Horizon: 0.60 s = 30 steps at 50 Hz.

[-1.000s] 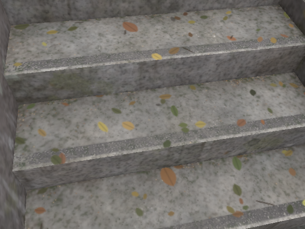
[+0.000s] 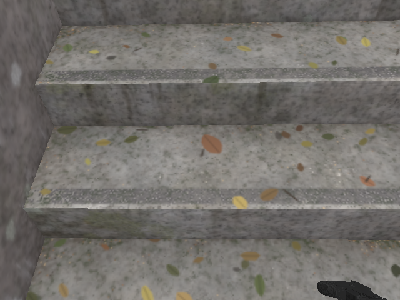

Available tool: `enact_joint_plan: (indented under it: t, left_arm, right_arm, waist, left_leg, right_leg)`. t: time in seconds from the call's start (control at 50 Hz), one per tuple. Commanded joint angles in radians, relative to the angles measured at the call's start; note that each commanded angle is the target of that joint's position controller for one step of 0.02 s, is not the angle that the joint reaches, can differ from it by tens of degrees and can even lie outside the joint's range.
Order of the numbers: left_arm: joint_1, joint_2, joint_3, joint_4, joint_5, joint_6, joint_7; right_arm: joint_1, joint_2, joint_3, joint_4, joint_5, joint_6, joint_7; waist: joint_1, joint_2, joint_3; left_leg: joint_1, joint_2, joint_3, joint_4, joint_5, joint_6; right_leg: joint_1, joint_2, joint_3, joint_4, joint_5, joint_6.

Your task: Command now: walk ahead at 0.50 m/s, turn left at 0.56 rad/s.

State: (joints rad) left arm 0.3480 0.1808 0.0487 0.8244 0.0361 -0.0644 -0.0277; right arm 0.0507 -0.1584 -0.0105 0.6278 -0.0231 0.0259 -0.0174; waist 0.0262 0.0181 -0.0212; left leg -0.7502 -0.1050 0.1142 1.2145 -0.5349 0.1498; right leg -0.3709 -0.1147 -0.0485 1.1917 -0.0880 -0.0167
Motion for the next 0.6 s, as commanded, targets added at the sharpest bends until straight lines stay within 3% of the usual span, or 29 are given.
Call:
enact_joint_plan:
  t: [0.02, 0.04, 0.06, 0.08, 0.1, 0.12, 0.14, 0.16, 0.18, 0.22, 0.24, 0.26, 0.28, 0.3, 0.32, 0.34, 0.36, 0.38, 0.4, 0.42, 0.44, 0.46, 0.48, 0.5, 0.52, 0.54, 0.56, 0.58, 0.6]
  left_arm:
    - [-0.063, -0.01, 0.008, -0.215, 0.038, -0.021, -0.009]
    - [-0.106, -0.031, -0.008, -0.243, 0.037, -0.016, 0.009]
    - [-0.104, -0.069, -0.029, -0.239, 0.039, -0.013, 0.016]
    - [-0.134, -0.124, -0.054, -0.264, 0.045, 0.004, 0.019]
    - [-0.142, -0.122, -0.06, -0.261, 0.042, 0.014, 0.021]
    - [-0.113, -0.103, -0.063, -0.238, 0.038, 0.018, 0.019]
    - [-0.146, -0.099, -0.066, -0.247, 0.036, 0.024, 0.019]
    - [-0.167, -0.094, -0.063, -0.228, 0.03, 0.019, 0.027]
    - [-0.217, -0.111, -0.076, -0.269, 0.035, 0.011, 0.027]
    - [-0.375, -0.156, -0.098, -0.351, 0.039, 0.003, 0.036]
    - [-0.437, -0.148, -0.099, -0.383, 0.036, 0.001, 0.039]
    - [-0.57, -0.146, -0.114, -0.453, 0.052, -0.004, 0.036]
    - [-0.618, -0.13, -0.111, -0.478, 0.047, 0.003, 0.03]
    - [-0.627, -0.13, -0.112, -0.502, 0.04, 0.015, 0.019]
    - [-0.564, -0.132, -0.117, -0.481, 0.033, 0.032, 0.006]
    - [-0.565, -0.14, -0.118, -0.494, 0.024, 0.032, 0.004]
    - [-0.435, -0.151, -0.115, -0.407, 0.009, 0.039, 0.0]
    - [-0.362, -0.117, -0.093, -0.37, -0.013, 0.036, -0.001]
    - [-0.184, -0.066, -0.061, -0.293, -0.041, 0.046, 0.009]
    - [-0.092, 0.02, -0.035, -0.282, -0.051, 0.047, 0.019]
    - [-0.058, 0.071, -0.015, -0.258, -0.032, 0.037, 0.024]
    - [0.031, 0.133, 0.023, -0.192, 0.001, 0.025, 0.022]
    - [0.064, 0.189, 0.049, -0.13, -0.03, 0.056, 0.047]
    - [-0.001, 0.134, 0.044, -0.114, -0.054, 0.055, 0.049]
    - [-0.016, 0.057, 0.028, -0.07, -0.05, 0.043, 0.045]
    - [-0.032, 0.007, 0.015, -0.023, -0.024, 0.022, 0.048]
    - [-0.015, -0.033, 0.003, 0.018, -0.015, 0.003, 0.052]
    - [-0.019, -0.055, -0.008, 0.05, -0.004, -0.013, 0.049]
    - [-0.006, -0.039, -0.006, 0.066, -0.012, -0.029, 0.032]
  right_arm:
    - [0.067, -0.159, -0.083, 0.022, -0.007, -0.038, -0.001]
    - [0.093, -0.135, -0.082, 0.067, -0.006, -0.058, -0.005]
    - [0.128, -0.087, -0.07, 0.109, -0.011, -0.066, -0.013]
    - [0.203, -0.077, -0.065, 0.162, -0.001, -0.072, -0.006]
    - [0.255, -0.057, -0.058, 0.188, 0.003, -0.081, -0.005]
    - [0.272, -0.035, -0.049, 0.187, 0.018, -0.091, -0.008]
    - [0.301, -0.042, -0.049, 0.2, 0.018, -0.097, -0.01]
    - [0.372, -0.07, -0.054, 0.209, 0.007, -0.109, -0.005]
    - [0.427, -0.097, -0.057, 0.227, -0.004, -0.117, -0.007]
    - [0.473, -0.124, -0.067, 0.256, 0.001, -0.132, 0.0]
    - [0.484, -0.118, -0.063, 0.263, 0.003, -0.132, -0.003]
    - [0.483, -0.098, -0.057, 0.276, 0.009, -0.126, -0.002]
    - [0.501, -0.094, -0.053, 0.287, 0.011, -0.121, -0.013]
    - [0.525, -0.114, -0.066, 0.286, 0.018, -0.114, -0.034]
    - [0.513, -0.164, -0.075, 0.273, 0.017, -0.105, -0.043]
    - [0.498, -0.165, -0.077, 0.26, 0.025, -0.109, -0.051]
    - [0.433, -0.133, -0.063, 0.244, 0.034, -0.104, -0.057]
    - [0.417, -0.17, -0.067, 0.204, 0.04, -0.111, -0.052]
    - [0.387, -0.227, -0.079, 0.189, 0.035, -0.12, -0.046]
    - [0.364, -0.26, -0.095, 0.175, 0.032, -0.145, -0.027]
    - [0.333, -0.262, -0.103, 0.16, 0.042, -0.153, -0.007]
    - [0.332, -0.186, -0.093, 0.092, 0.061, -0.167, 0.0]
    - [0.332, -0.13, -0.089, 0.047, -0.004, -0.166, 0.031]
    - [0.341, -0.042, -0.067, 0.024, -0.047, -0.155, 0.04]
    - [0.263, 0.017, -0.038, -0.029, -0.055, -0.155, 0.037]
    - [0.233, 0.072, -0.012, -0.053, -0.056, -0.148, 0.023]
    - [0.166, 0.095, 0.004, -0.092, -0.057, -0.128, 0.007]
    - [0.156, 0.114, 0.021, -0.101, -0.037, -0.11, -0.004]
    - [0.166, 0.128, 0.031, -0.114, -0.032, -0.093, -0.02]
  waist:
    - [0.008, -0.002, -0.028]
    - [0.023, -0.038, 0.032]
    - [0.035, -0.014, 0.053]
    - [0.039, 0.0, 0.061]
    - [0.03, -0.009, 0.067]
    - [0.032, -0.029, 0.081]
    - [0.027, -0.05, 0.095]
    - [-0.012, -0.019, 0.059]
    - [-0.038, 0.002, 0.023]
    - [-0.082, 0.077, 0.035]
    - [-0.088, 0.086, 0.065]
    - [-0.096, 0.043, 0.121]
    - [-0.114, 0.049, 0.127]
    - [-0.114, 0.053, 0.093]
    - [-0.107, 0.041, 0.028]
    - [-0.091, 0.065, 0.039]
    - [-0.031, 0.012, -0.07]
    - [0.001, 0.041, -0.168]
    - [0.08, 0.108, -0.279]
    - [0.119, 0.148, -0.297]
    - [0.159, 0.126, -0.328]
    - [0.15, -0.042, -0.36]
    - [0.123, -0.295, -0.329]
    - [0.042, -0.17, -0.262]
    - [0.009, -0.088, -0.16]
    - [-0.032, -0.026, -0.056]
    - [-0.06, 0.028, 0.021]
    - [-0.09, 0.035, 0.064]
    - [-0.116, 0.033, 0.093]
  left_leg:
    - [0.363, 0.268, -0.881, -0.859, -0.004, 0.008]
    - [0.296, 0.211, -0.702, -0.791, 0.153, 0.007]
    - [0.28, 0.159, -0.573, -0.75, 0.206, 0.002]
    - [0.313, 0.112, -0.481, -0.735, 0.221, 0.011]
    - [0.341, 0.114, -0.453, -0.734, 0.24, 0.021]
    - [0.326, 0.114, -0.426, -0.723, 0.302, 0.021]
    - [0.306, 0.103, -0.408, -0.719, 0.373, 0.026]
    - [0.377, 0.139, -0.438, -0.718, 0.595, 0.042]
    - [0.47, 0.171, -0.483, -0.765, 0.627, 0.058]
    - [0.599, 0.22, -0.563, -0.827, 0.487, 0.077]
    - [0.619, 0.225, -0.548, -0.862, 0.412, 0.074]
    - [0.556, 0.206, -0.532, -0.942, 0.295, 0.067]
    - [0.546, 0.207, -0.522, -1.024, 0.297, 0.087]
    - [0.583, 0.254, -0.547, -1.105, 0.409, 0.11]
    - [0.63, 0.252, -0.451, -1.213, 0.548, 0.117]
    - [0.639, 0.289, -0.42, -1.221, 0.737, 0.109]
    - [0.579, 0.237, -0.223, -1.161, 1.141, 0.075]
    - [0.537, 0.24, -0.213, -1.042, 1.635, 0.062]
    - [0.603, 0.284, -0.201, -0.871, 2.074, 0.046]
    - [0.718, 0.32, -0.237, -0.689, 2.17, 0.028]
    - [0.774, 0.277, -0.209, -0.458, 2.033, -0.009]
    - [0.425, 0.121, -0.238, -0.075, 1.279, -0.071]
    - [0.1, -0.074, -0.199, 0.349, 0.371, -0.109]
    - [-0.039, 0.02, -0.254, 0.639, 0.358, -0.088]
    - [-0.141, 0.053, -0.23, 0.734, 0.403, -0.062]
    - [-0.223, 0.078, -0.222, 0.853, 0.436, -0.044]
    - [-0.276, 0.101, -0.218, 0.914, 0.437, -0.037]
    - [-0.305, 0.113, -0.22, 0.929, 0.411, -0.037]
    - [-0.328, 0.134, -0.212, 0.882, 0.397, -0.031]
  right_leg:
    - [-0.569, 0.084, 0.127, 0.824, 0.096, -0.023]
    - [-0.616, 0.06, 0.113, 0.833, 0.074, -0.033]
    - [-0.658, 0.059, 0.122, 0.849, 0.035, -0.044]
    - [-0.719, 0.062, 0.128, 0.861, -0.013, -0.051]
    - [-0.776, 0.061, 0.121, 0.855, -0.047, -0.053]
    - [-0.77, 0.038, 0.105, 0.753, -0.039, -0.033]
    - [-0.782, 0.048, 0.072, 0.705, -0.026, -0.016]
    - [-0.845, 0.086, 0.004, 0.893, -0.071, -0.006]
    - [-0.938, 0.076, -0.002, 0.965, -0.087, -0.003]
    - [-1.156, 0.058, 0.006, 1.141, -0.219, -0.023]
    - [-1.194, 0.051, 0.016, 1.094, -0.261, -0.034]
    - [-1.151, 0.02, 0.025, 0.874, -0.274, -0.035]
    - [-1.095, 0.028, -0.01, 0.755, -0.267, -0.033]
    - [-1.012, 0.011, 0.032, 0.685, -0.282, -0.049]
    - [-0.861, 0.031, -0.063, 0.561, -0.281, -0.073]
    - [-0.733, 0.009, -0.028, 0.429, -0.299, -0.104]
    - [-0.409, 0.079, -0.136, 0.274, -0.326, -0.138]
    - [-0.137, 0.159, -0.181, 0.181, -0.309, -0.143]
    - [-0.009, 0.192, -0.181, 0.2, -0.305, -0.148]
    - [-0.014, 0.187, -0.14, -0.012, -0.305, -0.16]
    - [0.067, 0.201, -0.087, -0.29, -0.225, -0.174]
    - [0.34, -0.01, 0.355, -0.423, -0.149, -0.314]
    - [0.396, -0.167, 0.945, -0.748, 0.17, -0.446]
    - [0.298, -0.156, 0.938, -0.762, -0.062, -0.429]
    - [0.204, -0.112, 0.836, -0.783, -0.335, -0.363]
    - [0.106, -0.098, 0.708, -0.802, -0.393, -0.308]
    - [0.006, -0.068, 0.603, -0.808, -0.35, -0.275]
    - [-0.058, -0.034, 0.494, -0.808, -0.278, -0.25]
    - [-0.091, -0.003, 0.404, -0.797, -0.193, -0.215]
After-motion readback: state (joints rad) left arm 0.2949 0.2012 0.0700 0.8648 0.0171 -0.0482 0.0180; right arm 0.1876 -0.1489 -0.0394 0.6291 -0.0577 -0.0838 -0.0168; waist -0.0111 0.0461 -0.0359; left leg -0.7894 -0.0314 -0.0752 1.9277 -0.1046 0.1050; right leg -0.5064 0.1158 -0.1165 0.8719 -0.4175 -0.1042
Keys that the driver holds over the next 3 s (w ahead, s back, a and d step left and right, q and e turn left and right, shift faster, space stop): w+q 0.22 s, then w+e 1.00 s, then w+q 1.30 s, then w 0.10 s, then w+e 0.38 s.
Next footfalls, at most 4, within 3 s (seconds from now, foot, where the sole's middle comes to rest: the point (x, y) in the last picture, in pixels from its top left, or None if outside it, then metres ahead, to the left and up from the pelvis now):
0.44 right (257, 295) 0.42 -0.09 -0.51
0.88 left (180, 161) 0.73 0.12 -0.34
1.42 right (307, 50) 1.01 -0.25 -0.18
1.92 left None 1.30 -0.14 -0.02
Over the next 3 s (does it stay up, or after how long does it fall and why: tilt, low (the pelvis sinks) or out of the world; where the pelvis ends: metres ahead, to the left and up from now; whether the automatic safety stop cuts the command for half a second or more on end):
stays up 1.75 -0.06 0.97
